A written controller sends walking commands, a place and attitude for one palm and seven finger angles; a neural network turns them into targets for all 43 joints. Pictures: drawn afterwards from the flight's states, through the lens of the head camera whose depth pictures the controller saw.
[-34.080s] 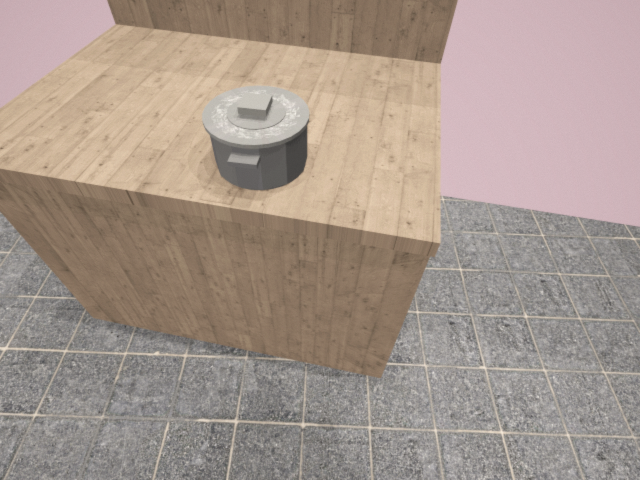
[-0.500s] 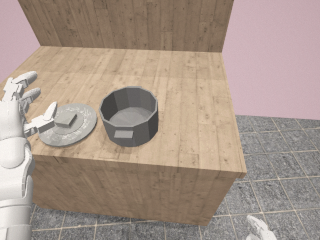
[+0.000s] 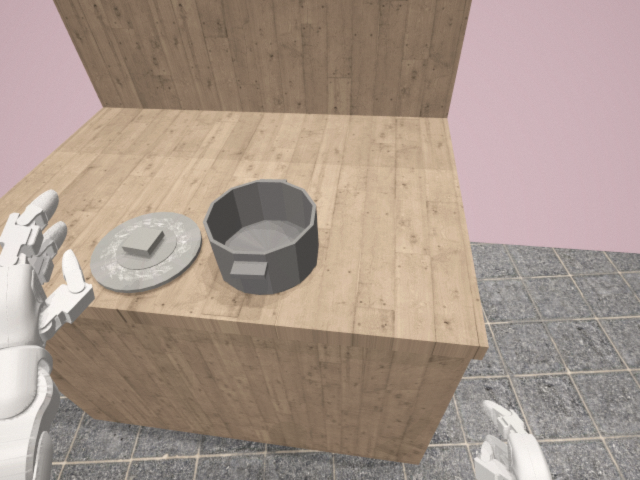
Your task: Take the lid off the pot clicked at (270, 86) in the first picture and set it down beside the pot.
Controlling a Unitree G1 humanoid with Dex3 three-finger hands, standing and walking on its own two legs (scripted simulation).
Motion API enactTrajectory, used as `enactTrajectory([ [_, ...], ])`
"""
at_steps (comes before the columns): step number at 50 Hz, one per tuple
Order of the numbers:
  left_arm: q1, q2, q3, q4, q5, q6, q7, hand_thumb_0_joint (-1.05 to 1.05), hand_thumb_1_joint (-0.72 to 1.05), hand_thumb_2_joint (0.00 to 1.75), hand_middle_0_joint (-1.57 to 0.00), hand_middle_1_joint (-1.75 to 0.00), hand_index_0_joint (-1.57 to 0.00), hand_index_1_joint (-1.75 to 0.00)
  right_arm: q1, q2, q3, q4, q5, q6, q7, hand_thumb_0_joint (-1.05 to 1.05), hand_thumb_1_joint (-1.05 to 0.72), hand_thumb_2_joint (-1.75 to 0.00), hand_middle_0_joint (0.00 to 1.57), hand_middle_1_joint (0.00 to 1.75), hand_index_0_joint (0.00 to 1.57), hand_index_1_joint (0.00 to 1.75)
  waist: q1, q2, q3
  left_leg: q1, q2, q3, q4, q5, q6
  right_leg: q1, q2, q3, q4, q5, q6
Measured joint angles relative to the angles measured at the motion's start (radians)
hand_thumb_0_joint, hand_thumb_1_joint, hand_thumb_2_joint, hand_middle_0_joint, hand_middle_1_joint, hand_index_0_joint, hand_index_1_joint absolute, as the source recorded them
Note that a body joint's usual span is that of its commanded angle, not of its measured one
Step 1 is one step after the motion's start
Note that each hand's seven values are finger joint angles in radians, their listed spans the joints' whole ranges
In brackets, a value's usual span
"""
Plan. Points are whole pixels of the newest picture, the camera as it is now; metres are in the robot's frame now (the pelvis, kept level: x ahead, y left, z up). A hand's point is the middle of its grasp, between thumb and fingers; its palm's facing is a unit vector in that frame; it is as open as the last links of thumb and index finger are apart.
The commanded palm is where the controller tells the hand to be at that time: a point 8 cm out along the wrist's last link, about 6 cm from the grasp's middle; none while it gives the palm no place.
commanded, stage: draw the hand back to the body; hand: left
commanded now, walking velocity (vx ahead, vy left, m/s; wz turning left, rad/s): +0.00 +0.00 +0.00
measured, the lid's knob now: (143, 240) +0.50 +0.38 -0.02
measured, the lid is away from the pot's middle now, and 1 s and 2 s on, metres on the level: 0.23 0.23 0.23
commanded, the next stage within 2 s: step back with the hand held close in 0.58 s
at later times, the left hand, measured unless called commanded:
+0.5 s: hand (43, 368) +0.17 +0.27 +0.15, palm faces +0.38 -0.85 -0.37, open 7.4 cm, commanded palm +0.12 +0.31 +0.17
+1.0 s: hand (43, 372) +0.18 +0.29 +0.13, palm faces +0.20 -0.87 -0.45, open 7.4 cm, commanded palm +0.11 +0.34 +0.17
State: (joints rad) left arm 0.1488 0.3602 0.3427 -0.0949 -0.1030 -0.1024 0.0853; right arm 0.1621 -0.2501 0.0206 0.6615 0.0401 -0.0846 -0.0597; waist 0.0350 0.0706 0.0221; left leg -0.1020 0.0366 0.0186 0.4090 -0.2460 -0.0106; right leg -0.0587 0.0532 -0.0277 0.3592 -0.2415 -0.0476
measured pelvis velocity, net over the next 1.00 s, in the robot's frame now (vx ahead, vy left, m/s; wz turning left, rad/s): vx -0.03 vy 0.07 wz -0.04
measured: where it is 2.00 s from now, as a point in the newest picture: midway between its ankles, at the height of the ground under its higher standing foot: outside the picture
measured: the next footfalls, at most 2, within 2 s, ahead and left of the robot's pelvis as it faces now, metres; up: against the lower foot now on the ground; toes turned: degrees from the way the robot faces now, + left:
right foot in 1.78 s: -0.17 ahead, -0.06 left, +0.00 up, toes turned -5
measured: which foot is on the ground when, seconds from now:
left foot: down 0.00-1.00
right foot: down 0.00-1.00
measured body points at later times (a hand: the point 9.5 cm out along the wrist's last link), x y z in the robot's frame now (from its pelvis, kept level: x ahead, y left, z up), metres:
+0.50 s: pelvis -0.01 +0.03 +0.00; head -0.03 +0.02 +0.45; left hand +0.15 +0.32 +0.18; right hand +0.19 -0.18 -0.07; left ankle -0.01 +0.13 -0.74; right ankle -0.03 -0.09 -0.74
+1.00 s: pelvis -0.03 +0.07 -0.01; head +0.01 +0.09 +0.44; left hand +0.16 +0.33 +0.16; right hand +0.15 -0.18 -0.07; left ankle -0.01 +0.13 -0.74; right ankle -0.03 -0.09 -0.74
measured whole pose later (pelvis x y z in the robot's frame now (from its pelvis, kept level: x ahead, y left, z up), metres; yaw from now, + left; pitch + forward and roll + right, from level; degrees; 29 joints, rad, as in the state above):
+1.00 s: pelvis -0.03 +0.07 -0.01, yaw -2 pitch +0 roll -1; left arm 0.61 0.39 0.34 -0.59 -0.04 -0.18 0.06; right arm 0.17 -0.22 0.00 0.54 0.01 -0.06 -0.03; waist 0.00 -0.02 0.09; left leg -0.26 -0.02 0.09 0.50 -0.25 0.08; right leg -0.22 -0.01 0.03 0.44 -0.22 0.05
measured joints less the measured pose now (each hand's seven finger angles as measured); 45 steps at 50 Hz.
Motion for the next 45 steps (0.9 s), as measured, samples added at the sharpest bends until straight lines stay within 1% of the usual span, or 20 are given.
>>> enactTrajectory([
  [2,0.027,-0.006,-0.003,-0.024,-0.001,0.004,0.001,0.01,0.88,0.90,-0.21,-0.31,-0.21,-0.31,0.003,0.001,0.000,-0.003,-0.001,-0.003,0.000,0.02,-0.91,-0.90,0.20,0.30,0.20,0.30,0.002,0.000,0.003,0.002,-0.001,0.001,0.000,0.001,0.001,0.004,-0.001,0.001,-0.003,0.003,0.002],
  [6,0.094,-0.028,-0.030,-0.101,0.003,0.000,0.002,0.01,0.88,0.90,-0.21,-0.31,-0.21,-0.30,0.009,0.001,0.000,-0.005,-0.006,-0.018,-0.001,0.02,-0.91,-0.90,0.20,0.30,0.20,0.30,0.008,0.003,0.004,0.006,-0.006,0.005,0.000,0.002,0.006,0.009,-0.006,0.004,-0.008,0.008,0.008],
  [12,0.192,-0.018,-0.033,-0.176,0.004,-0.011,-0.003,0.01,0.89,0.90,-0.21,-0.30,-0.21,-0.30,0.008,0.014,0.002,-0.008,-0.013,-0.021,-0.001,0.02,-0.91,-0.90,0.20,0.30,0.20,0.30,0.007,-0.002,-0.003,0.009,-0.013,0.009,0.001,0.003,0.016,0.012,-0.014,0.009,-0.010,0.011,0.018],
  [18,0.290,-0.036,-0.062,-0.284,0.014,-0.001,-0.001,0.01,0.89,0.90,-0.21,-0.30,-0.21,-0.30,0.014,0.016,0.005,-0.021,-0.020,-0.038,0.004,0.02,-0.91,-0.90,0.20,0.30,0.20,0.30,0.015,-0.005,-0.004,0.006,-0.022,0.013,0.009,0.000,0.027,0.014,-0.023,0.012,-0.012,0.015,0.029],
  [23,0.374,-0.022,-0.061,-0.353,0.019,-0.005,-0.002,0.01,0.89,0.90,-0.21,-0.30,-0.21,-0.30,0.014,0.025,0.007,-0.027,-0.024,-0.037,0.004,0.02,-0.91,-0.90,0.20,0.30,0.20,0.30,0.019,-0.008,-0.014,0.003,-0.030,0.015,0.016,-0.004,0.035,0.014,-0.031,0.013,-0.009,0.013,0.039],
  [29,0.362,-0.034,-0.070,-0.360,0.026,0.011,0.008,0.01,0.89,0.90,-0.21,-0.30,-0.21,-0.30,0.011,0.027,0.013,-0.029,-0.027,-0.041,-0.001,0.02,-0.90,-0.90,0.20,0.30,0.20,0.30,0.032,-0.008,-0.004,-0.004,-0.041,0.008,0.027,-0.003,0.046,0.014,-0.042,0.006,-0.006,0.015,0.049],
  [35,0.378,-0.027,-0.063,-0.386,0.030,0.015,0.013,0.01,0.89,0.90,-0.21,-0.30,-0.21,-0.30,0.012,0.038,0.021,-0.033,-0.032,-0.044,0.003,0.02,-0.90,-0.90,0.20,0.30,0.20,0.30,0.031,-0.019,-0.006,-0.006,-0.046,0.014,0.029,-0.004,0.052,0.010,-0.047,0.011,-0.005,0.017,0.055],
  [37,0.363,-0.013,-0.039,-0.395,0.030,0.004,0.004,0.01,0.89,0.90,-0.21,-0.30,-0.21,-0.30,0.015,0.037,0.023,-0.049,-0.029,-0.033,0.003,0.02,-0.90,-0.90,0.20,0.30,0.20,0.30,0.038,-0.020,-0.002,-0.019,-0.041,0.020,0.040,-0.008,0.055,0.000,-0.043,0.016,-0.004,0.020,0.058],
  [39,0.337,0.014,0.008,-0.400,0.034,-0.034,0.004,0.01,0.88,0.90,-0.21,-0.30,-0.21,-0.30,0.006,0.038,0.026,-0.055,-0.033,-0.027,0.006,0.02,-0.90,-0.90,0.20,0.30,0.20,0.30,0.034,-0.029,0.009,-0.045,-0.036,0.022,0.055,-0.011,0.058,-0.020,-0.039,0.019,-0.004,0.027,0.060],
  [41,0.324,0.028,0.046,-0.408,0.037,-0.062,0.007,0.01,0.89,0.90,-0.21,-0.30,-0.21,-0.30,-0.003,0.039,0.024,-0.064,-0.035,-0.018,0.014,0.02,-0.90,-0.90,0.20,0.30,0.20,0.30,0.027,-0.043,0.024,-0.070,-0.033,0.028,0.062,-0.008,0.060,-0.046,-0.037,0.025,-0.002,0.036,0.063],
  [43,0.329,0.024,0.056,-0.418,0.038,-0.079,0.005,0.01,0.89,0.90,-0.21,-0.30,-0.21,-0.30,-0.008,0.035,0.019,-0.076,-0.034,-0.009,0.021,0.02,-0.90,-0.90,0.20,0.30,0.20,0.30,0.016,-0.055,0.041,-0.091,-0.035,0.038,0.066,-0.004,0.065,-0.072,-0.039,0.035,0.005,0.042,0.068],
  [45,0.354,0.010,0.039,-0.430,0.041,-0.084,-0.004,0.01,0.89,0.90,-0.21,-0.30,-0.21,-0.30,-0.008,0.028,0.010,-0.091,-0.031,0.000,0.027,0.02,-0.90,-0.90,0.20,0.30,0.20,0.30,0.001,-0.064,0.051,-0.112,-0.041,0.049,0.070,-0.001,0.073,-0.100,-0.045,0.045,0.020,0.042,0.076],
])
